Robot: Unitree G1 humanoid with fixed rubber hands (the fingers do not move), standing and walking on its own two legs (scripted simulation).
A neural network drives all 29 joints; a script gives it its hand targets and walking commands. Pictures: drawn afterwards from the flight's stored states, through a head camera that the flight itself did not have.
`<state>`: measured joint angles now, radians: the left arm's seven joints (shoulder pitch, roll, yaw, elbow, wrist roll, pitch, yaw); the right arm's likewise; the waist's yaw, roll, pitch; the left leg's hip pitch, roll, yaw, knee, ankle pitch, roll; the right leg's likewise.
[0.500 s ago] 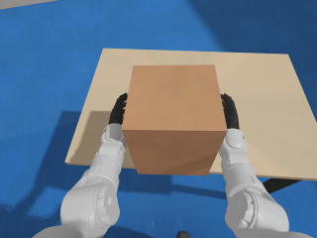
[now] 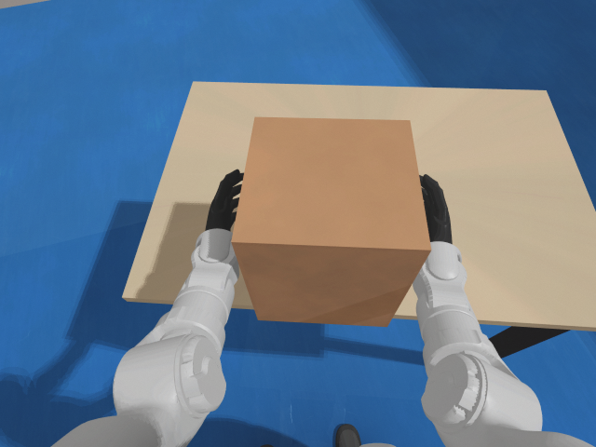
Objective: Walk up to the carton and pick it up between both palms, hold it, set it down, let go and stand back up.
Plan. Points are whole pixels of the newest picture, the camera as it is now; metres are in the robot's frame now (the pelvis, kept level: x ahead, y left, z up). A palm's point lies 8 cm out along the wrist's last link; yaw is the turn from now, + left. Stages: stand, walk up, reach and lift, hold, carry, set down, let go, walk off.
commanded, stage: set down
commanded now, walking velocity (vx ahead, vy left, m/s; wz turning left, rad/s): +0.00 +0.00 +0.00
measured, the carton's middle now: (326, 230) +0.40 -0.06 -0.01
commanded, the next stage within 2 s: none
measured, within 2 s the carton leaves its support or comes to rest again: neither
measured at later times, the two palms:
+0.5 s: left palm (222, 226) +0.41 +0.09 +0.01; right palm (434, 233) +0.36 -0.21 +0.01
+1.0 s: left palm (225, 228) +0.42 +0.08 -0.01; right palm (432, 235) +0.36 -0.21 +0.00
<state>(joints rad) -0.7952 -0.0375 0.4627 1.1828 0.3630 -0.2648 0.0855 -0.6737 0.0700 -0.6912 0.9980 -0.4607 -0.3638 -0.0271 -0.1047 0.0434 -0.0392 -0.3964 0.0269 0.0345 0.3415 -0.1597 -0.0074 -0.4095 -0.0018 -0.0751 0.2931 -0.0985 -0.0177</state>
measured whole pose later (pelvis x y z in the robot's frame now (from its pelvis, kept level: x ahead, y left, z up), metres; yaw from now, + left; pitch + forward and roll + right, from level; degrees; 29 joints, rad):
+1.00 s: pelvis +0.00 +0.00 +0.00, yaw -1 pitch +15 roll +0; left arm -0.78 -0.03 0.51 1.15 0.43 -0.33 0.10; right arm -0.71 0.07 -0.70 1.05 -0.47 -0.41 -0.01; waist -0.11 0.00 -0.04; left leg -0.46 0.04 0.06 0.36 -0.16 -0.01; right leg -0.49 0.00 -0.06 0.34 -0.11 -0.03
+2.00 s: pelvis -0.05 +0.00 -0.05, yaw -3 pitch +25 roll +0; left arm -1.11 0.24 -0.15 1.40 -0.36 -0.22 0.07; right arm -1.00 -0.35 0.02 1.25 0.36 -0.17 -0.02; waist -0.05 0.04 -0.24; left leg -0.91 0.03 0.03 0.74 -0.27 -0.01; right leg -0.96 0.01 -0.02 0.70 -0.19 -0.03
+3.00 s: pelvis -0.02 +0.00 +0.00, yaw -3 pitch +4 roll +0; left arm -0.46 0.18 0.01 0.76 -0.14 -0.04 0.04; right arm -0.38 -0.26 -0.02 0.72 0.26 -0.10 -0.06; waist -0.06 0.02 -0.02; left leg -0.28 0.02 0.02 0.41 -0.20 -0.01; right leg -0.32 0.02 -0.01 0.37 -0.12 -0.02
